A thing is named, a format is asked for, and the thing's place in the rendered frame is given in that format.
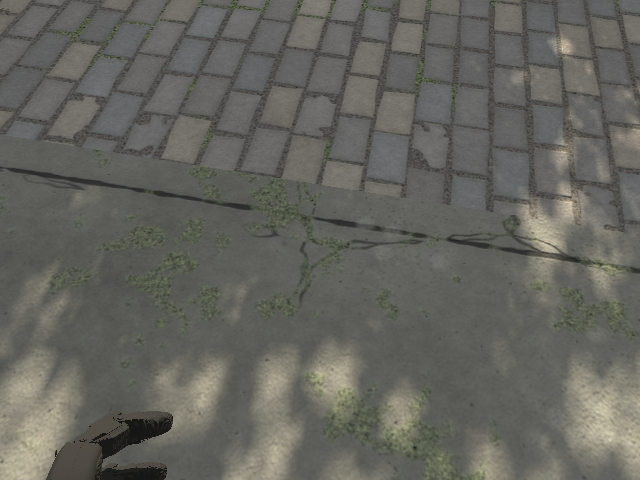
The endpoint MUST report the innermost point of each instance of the robot left hand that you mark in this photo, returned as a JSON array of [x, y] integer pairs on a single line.
[[82, 459]]

